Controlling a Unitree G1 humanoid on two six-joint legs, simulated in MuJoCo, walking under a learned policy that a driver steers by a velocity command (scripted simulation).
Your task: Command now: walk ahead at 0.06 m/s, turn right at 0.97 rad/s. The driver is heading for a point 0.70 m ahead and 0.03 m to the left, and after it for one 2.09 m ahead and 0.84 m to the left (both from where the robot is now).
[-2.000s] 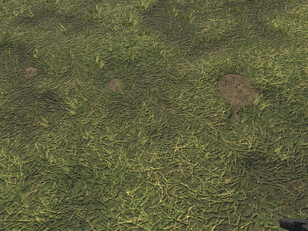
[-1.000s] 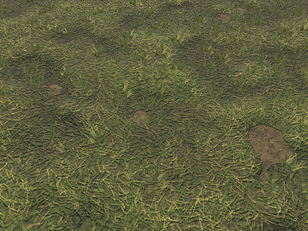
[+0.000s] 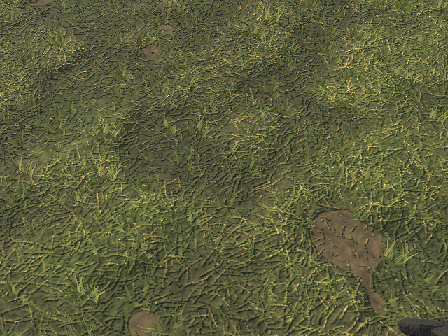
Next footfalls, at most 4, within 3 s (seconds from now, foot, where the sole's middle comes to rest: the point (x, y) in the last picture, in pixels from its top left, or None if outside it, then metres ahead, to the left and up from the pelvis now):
0.30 right None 0.04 -0.15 -0.77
0.94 left None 0.20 0.15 -0.77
1.42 right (174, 274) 0.64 0.19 -0.77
1.86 left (141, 160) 1.09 0.35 -0.77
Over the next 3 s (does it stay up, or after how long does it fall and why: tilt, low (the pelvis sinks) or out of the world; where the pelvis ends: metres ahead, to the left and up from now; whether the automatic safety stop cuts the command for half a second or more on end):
stays up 1.81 0.78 -0.01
